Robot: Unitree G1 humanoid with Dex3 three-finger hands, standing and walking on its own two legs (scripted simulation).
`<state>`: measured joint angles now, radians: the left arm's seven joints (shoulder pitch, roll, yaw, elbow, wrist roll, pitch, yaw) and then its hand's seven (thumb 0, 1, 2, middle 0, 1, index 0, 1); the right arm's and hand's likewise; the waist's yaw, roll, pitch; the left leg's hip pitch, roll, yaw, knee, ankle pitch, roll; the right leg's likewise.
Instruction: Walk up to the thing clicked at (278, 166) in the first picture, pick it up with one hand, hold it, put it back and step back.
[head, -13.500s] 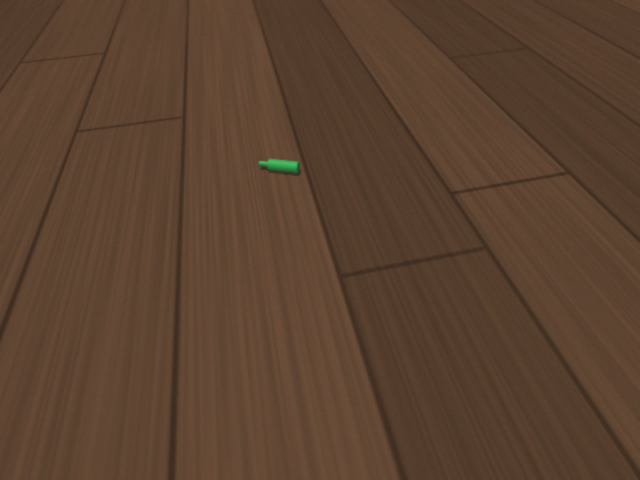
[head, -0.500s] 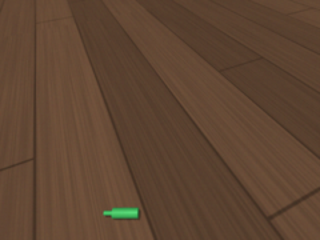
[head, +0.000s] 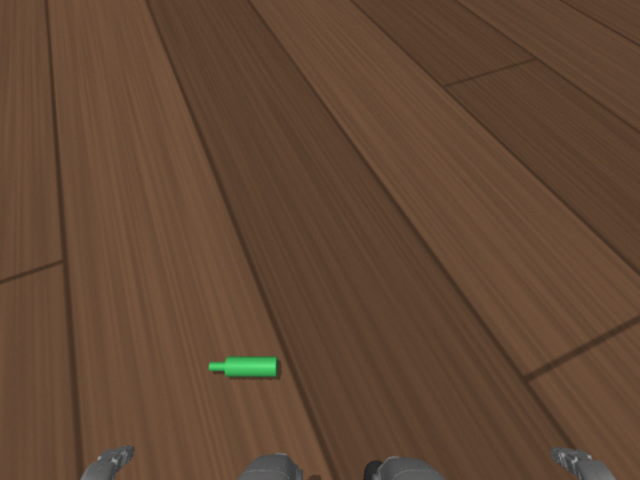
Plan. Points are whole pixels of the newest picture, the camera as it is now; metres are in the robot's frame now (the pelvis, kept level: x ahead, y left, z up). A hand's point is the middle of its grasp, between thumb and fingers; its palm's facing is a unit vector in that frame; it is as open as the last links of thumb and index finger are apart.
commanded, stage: walk up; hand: left
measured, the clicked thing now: (243, 366) +0.45 +0.26 -0.74
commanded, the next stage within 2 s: none
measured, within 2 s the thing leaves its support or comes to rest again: neither
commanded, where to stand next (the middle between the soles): +0.07 -0.02 m, yaw +1 degrees
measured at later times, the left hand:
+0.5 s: hand out of the picture +0.00 +0.30 -0.17, palm faces -0.11 -0.92 -0.38, open 7.4 cm
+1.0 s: hand out of the picture -0.14 +0.25 -0.16, palm faces +0.02 -0.93 -0.37, open 7.4 cm
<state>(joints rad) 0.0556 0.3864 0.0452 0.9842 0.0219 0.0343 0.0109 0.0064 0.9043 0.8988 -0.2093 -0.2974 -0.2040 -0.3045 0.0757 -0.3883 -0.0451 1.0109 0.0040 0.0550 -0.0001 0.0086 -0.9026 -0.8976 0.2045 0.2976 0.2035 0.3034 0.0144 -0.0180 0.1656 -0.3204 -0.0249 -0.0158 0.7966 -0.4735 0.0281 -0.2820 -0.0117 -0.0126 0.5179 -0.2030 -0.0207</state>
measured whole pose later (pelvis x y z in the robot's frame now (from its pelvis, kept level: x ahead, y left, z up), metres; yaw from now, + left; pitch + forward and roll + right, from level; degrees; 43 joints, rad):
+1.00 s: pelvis -0.25 -0.01 -0.02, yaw +1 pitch -3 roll +2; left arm 0.14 0.38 0.07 0.78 0.03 0.05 0.00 0.01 0.90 0.90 -0.21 -0.30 -0.20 -0.30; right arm 0.21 -0.37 -0.04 0.90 -0.03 0.01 -0.02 0.01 -0.90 -0.90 0.20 0.30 0.20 0.30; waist 0.02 -0.07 0.16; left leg -0.22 -0.06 0.01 0.63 -0.36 0.02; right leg -0.38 -0.05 -0.05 0.75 -0.35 -0.02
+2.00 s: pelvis -0.28 -0.02 +0.01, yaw +1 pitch -3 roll +0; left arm 0.09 0.36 0.02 1.08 0.01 -0.03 0.00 0.01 0.91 0.90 -0.21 -0.30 -0.20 -0.30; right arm 0.08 -0.34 -0.03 1.07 -0.02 0.00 0.01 0.01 -0.90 -0.90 0.21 0.30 0.20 0.30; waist 0.01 0.00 0.06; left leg -0.14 0.01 -0.01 0.44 -0.25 -0.01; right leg -0.12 0.00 0.04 0.42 -0.26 0.02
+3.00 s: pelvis -0.30 -0.03 +0.01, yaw +0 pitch -3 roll +0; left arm 0.14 0.36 -0.01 1.13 0.01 -0.02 -0.01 0.01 0.91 0.90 -0.21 -0.30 -0.20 -0.30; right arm 0.13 -0.35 0.00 1.14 -0.01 0.00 0.01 0.01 -0.90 -0.90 0.20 0.30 0.20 0.30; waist 0.00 0.00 0.05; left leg -0.12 0.02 -0.01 0.33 -0.15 -0.03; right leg -0.11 0.01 0.04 0.33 -0.17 0.01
